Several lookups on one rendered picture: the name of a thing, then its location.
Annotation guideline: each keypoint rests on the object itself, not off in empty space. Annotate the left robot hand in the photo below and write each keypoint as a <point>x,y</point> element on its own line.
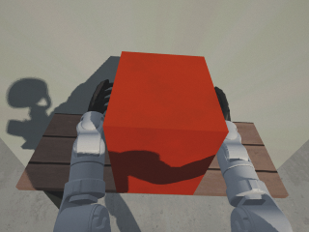
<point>98,100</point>

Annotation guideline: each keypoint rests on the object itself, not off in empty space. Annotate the robot right forearm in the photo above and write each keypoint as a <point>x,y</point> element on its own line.
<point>243,185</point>

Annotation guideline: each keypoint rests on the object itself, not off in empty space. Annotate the right robot upper arm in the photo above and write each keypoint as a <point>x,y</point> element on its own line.
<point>258,218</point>

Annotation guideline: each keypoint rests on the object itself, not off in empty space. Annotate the robot left forearm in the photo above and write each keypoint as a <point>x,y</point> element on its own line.
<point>86,185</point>

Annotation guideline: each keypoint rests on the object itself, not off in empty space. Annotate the carton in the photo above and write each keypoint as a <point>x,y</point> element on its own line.
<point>163,124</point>

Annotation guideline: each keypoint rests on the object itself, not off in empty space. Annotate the left robot upper arm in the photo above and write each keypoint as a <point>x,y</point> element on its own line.
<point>86,218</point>

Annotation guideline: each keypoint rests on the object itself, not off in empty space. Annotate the right robot hand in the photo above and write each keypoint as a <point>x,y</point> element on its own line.
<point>223,103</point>

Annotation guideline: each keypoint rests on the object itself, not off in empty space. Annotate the table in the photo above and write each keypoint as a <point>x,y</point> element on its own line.
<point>49,167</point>

